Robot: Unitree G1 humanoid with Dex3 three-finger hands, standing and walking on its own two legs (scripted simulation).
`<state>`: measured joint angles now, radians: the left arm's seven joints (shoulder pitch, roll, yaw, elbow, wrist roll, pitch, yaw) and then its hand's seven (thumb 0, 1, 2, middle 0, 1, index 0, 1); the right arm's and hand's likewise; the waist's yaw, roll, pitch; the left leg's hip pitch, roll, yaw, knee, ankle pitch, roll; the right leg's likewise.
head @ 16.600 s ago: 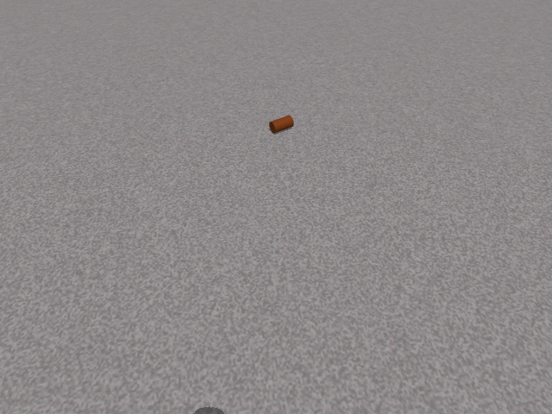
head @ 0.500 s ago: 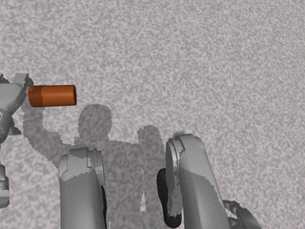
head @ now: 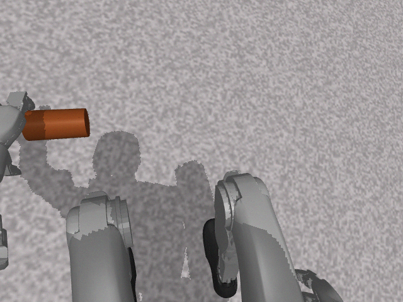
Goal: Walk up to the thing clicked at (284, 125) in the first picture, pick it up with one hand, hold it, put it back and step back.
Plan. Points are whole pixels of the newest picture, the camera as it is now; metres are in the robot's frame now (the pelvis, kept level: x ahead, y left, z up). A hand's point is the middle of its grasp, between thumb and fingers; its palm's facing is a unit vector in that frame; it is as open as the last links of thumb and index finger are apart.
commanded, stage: rise first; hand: left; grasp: from above
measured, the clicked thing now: (57, 124) +0.51 +0.27 -0.30
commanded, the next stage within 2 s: approach in 1.40 s
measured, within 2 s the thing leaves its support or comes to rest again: neither
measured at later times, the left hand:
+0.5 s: hand (15, 134) +0.45 +0.31 -0.17, palm faces -0.47 -0.04 -0.88, open 14.1 cm
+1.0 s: hand (18, 126) +0.47 +0.31 -0.18, palm faces -0.47 -0.04 -0.88, open 14.1 cm
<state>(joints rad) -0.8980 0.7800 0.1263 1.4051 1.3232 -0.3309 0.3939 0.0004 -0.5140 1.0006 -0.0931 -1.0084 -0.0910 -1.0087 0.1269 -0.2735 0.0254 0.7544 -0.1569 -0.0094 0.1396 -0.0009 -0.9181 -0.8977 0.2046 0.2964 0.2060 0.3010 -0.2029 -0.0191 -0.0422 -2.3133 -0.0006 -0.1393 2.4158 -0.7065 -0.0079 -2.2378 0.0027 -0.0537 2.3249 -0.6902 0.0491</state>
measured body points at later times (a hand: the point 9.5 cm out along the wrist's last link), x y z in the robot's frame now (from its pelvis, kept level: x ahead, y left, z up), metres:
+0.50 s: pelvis +0.00 +0.00 -0.01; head +0.24 +0.07 +0.37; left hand +0.47 +0.31 -0.12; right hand +0.05 -0.28 -0.11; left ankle +0.07 +0.13 -0.30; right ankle +0.10 -0.13 -0.30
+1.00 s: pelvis +0.00 +0.00 -0.01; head +0.24 +0.08 +0.36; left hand +0.49 +0.31 -0.13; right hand +0.04 -0.27 -0.10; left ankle +0.07 +0.13 -0.30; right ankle +0.10 -0.13 -0.30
